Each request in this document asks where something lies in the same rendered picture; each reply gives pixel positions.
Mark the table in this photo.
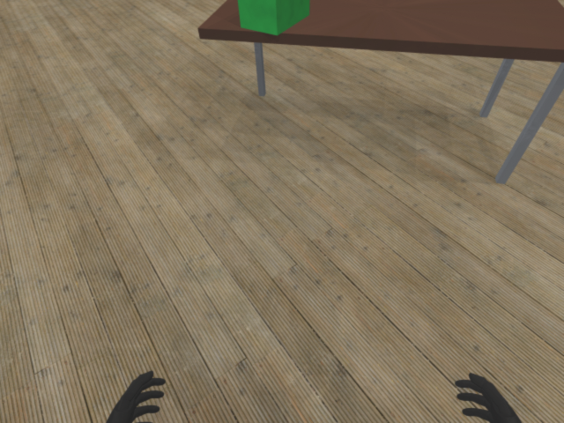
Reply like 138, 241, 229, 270
198, 0, 564, 184

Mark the robot left hand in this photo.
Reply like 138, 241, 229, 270
106, 371, 166, 423

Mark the robot right hand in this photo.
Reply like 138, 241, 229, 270
455, 373, 522, 423

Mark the carton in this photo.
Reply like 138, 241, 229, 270
238, 0, 309, 35

